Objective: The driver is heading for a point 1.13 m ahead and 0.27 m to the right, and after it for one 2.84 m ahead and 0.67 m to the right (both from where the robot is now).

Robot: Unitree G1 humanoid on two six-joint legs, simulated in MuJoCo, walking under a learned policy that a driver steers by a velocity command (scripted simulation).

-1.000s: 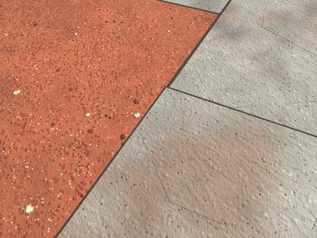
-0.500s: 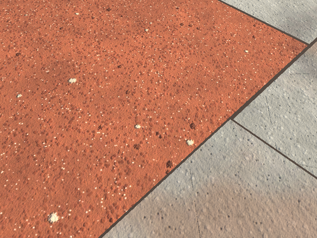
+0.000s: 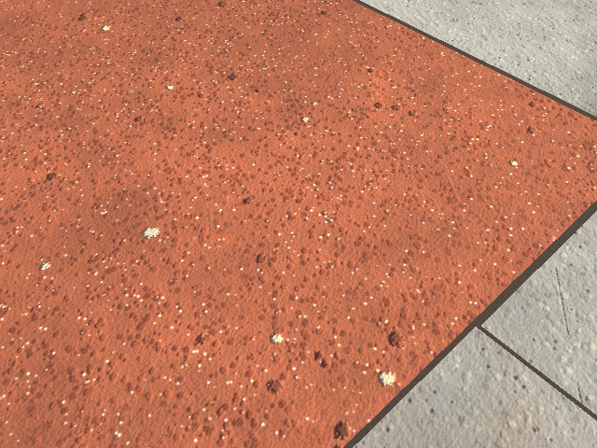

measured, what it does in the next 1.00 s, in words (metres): walks ahead, turning right: left foot, then right foot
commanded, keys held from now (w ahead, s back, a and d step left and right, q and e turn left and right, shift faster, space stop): w+e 0.90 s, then w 0.06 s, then w+q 0.04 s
